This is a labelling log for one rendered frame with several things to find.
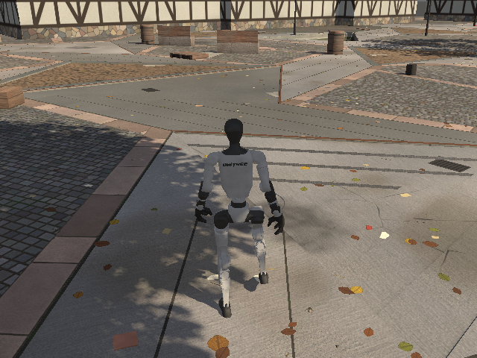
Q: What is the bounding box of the robot left foot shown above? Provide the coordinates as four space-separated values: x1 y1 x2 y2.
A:
219 298 232 318

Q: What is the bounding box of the right robot hand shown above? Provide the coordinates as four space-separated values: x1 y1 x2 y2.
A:
268 214 285 235

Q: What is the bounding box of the robot right upper arm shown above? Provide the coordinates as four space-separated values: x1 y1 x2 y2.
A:
250 150 271 192

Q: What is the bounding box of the robot left forearm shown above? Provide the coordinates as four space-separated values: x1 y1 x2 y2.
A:
196 181 209 210

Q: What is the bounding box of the left robot hand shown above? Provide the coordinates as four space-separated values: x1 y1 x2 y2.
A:
195 207 212 223

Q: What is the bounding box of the robot right forearm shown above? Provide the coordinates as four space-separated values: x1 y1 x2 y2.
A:
265 181 282 217

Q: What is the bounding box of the robot left upper arm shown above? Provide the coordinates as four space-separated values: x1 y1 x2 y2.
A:
201 151 220 192

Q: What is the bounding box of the right robot thigh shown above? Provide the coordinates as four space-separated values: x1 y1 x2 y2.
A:
249 206 265 241

